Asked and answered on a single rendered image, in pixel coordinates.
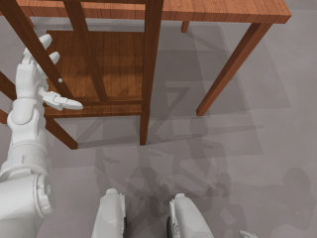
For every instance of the robot left upper arm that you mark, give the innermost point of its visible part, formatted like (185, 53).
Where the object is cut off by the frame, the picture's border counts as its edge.
(24, 204)

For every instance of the left robot hand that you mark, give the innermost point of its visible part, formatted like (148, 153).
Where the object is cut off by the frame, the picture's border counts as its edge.
(30, 77)

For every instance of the robot right thigh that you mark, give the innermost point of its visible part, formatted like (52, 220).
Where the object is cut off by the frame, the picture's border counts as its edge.
(190, 221)

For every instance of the table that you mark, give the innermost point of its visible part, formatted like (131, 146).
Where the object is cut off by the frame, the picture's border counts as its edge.
(260, 13)

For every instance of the right robot shin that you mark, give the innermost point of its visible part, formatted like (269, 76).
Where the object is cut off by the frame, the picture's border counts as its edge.
(175, 228)

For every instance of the chair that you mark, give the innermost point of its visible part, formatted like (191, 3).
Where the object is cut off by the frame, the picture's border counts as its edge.
(110, 73)

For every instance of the left robot forearm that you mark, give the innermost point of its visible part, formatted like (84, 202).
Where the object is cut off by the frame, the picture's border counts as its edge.
(28, 149)

